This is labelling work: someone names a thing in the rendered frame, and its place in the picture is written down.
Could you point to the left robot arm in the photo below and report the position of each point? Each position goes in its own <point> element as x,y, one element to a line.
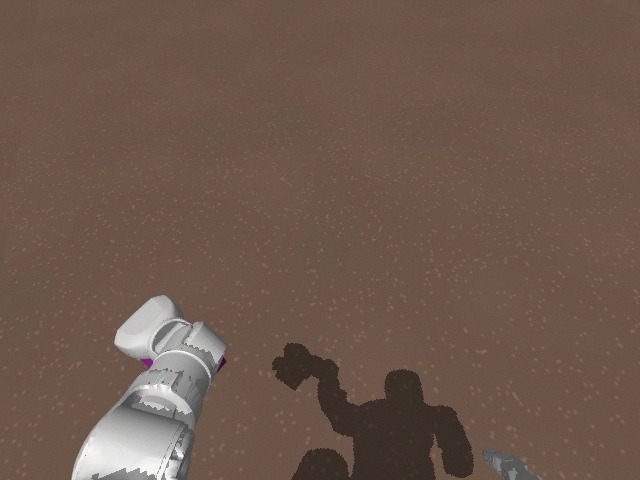
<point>148,434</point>

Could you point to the left robot hand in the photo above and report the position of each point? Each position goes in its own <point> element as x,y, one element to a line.
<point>132,337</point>

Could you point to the cube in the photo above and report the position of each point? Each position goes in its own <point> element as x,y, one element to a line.
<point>149,362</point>

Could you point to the right robot hand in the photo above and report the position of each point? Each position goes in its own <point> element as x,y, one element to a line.
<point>510,467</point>

